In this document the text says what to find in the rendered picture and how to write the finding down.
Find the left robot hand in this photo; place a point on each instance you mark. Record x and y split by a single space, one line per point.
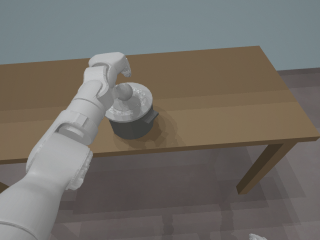
119 62

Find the knob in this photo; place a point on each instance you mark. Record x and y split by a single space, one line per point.
125 91

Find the table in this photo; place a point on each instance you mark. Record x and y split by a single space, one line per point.
205 99

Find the left robot upper arm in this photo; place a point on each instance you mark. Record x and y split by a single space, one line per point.
28 208

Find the pot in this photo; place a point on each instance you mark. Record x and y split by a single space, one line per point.
137 128

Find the lid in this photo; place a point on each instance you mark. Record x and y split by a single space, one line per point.
134 108

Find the left robot forearm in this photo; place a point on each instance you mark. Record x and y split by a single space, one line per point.
84 114

